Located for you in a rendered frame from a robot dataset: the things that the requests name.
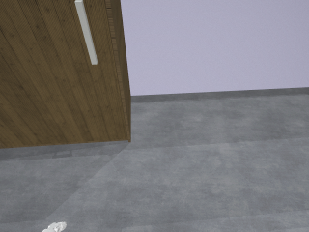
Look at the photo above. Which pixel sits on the handle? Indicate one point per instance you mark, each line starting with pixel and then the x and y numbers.
pixel 86 30

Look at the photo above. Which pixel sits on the left robot hand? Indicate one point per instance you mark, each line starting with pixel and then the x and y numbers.
pixel 56 227

